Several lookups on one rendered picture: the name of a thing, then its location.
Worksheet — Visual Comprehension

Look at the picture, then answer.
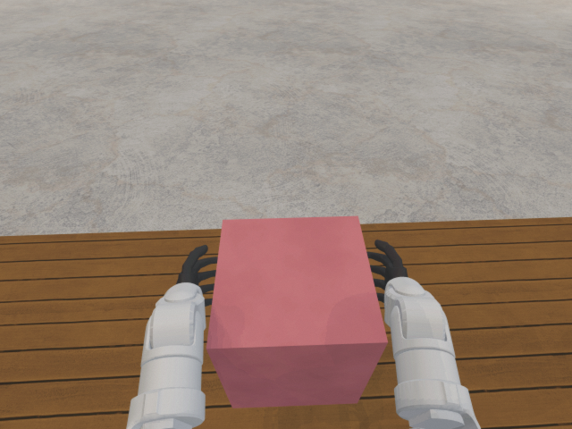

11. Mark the carton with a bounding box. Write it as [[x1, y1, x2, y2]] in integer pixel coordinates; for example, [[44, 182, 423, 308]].
[[206, 216, 388, 408]]

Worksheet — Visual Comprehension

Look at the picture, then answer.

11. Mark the robot left forearm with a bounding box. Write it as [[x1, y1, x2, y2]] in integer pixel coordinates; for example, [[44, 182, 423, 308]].
[[126, 282, 206, 429]]

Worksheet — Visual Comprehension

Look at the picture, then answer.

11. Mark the robot right forearm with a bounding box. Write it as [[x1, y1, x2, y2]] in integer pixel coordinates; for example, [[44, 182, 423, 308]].
[[384, 277, 481, 429]]

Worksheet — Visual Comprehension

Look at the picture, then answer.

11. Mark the robot left hand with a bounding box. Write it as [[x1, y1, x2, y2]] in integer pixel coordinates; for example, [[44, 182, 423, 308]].
[[176, 245, 218, 307]]

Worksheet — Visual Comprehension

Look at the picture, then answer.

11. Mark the robot right hand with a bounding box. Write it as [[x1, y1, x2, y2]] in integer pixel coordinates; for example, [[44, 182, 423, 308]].
[[366, 240, 408, 303]]

